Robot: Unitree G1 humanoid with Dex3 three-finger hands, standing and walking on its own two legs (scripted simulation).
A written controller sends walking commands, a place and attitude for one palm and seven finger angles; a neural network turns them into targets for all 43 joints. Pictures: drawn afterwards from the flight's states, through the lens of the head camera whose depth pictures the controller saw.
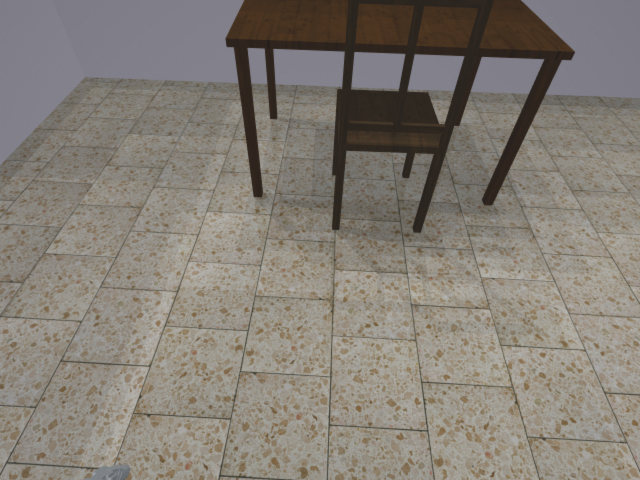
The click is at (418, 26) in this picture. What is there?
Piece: chair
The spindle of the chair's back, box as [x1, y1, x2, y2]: [393, 6, 423, 124]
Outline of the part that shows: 423,6 414,6 393,124 400,124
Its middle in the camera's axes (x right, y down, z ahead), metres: +0.27 -0.53 +1.21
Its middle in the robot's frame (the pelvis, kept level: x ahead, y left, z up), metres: +1.27 -0.21 -0.05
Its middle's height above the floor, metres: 0.72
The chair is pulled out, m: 0.00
